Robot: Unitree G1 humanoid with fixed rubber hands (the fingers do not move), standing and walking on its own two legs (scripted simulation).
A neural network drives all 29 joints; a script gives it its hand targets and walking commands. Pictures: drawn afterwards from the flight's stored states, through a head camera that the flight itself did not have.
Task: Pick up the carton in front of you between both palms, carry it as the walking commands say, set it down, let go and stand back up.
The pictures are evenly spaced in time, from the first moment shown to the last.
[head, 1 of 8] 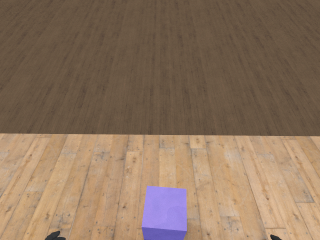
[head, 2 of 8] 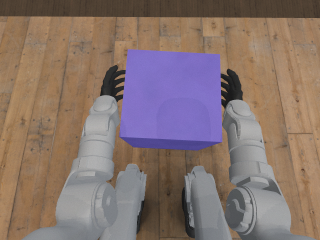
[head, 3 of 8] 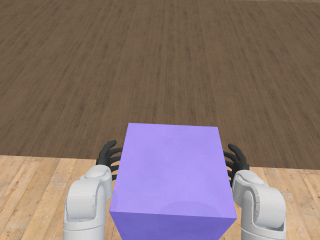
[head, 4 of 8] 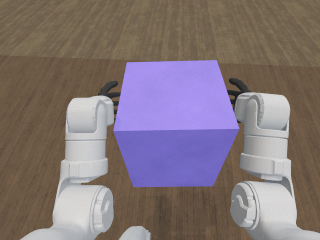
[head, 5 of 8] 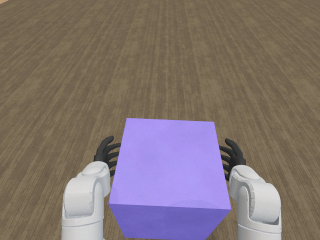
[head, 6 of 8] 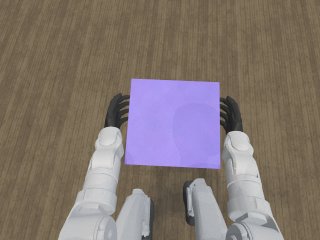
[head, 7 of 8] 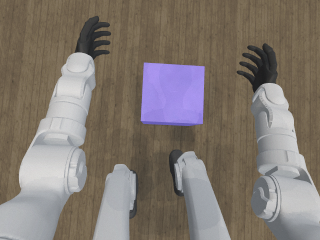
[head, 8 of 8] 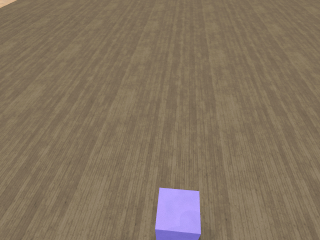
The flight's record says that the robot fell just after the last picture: no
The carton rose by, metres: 1.08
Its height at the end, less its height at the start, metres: +0.35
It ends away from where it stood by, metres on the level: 4.87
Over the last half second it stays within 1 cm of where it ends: yes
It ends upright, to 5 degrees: yes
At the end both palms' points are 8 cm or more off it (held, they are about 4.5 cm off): yes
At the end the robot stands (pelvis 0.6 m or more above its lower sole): yes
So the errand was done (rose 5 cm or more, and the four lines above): yes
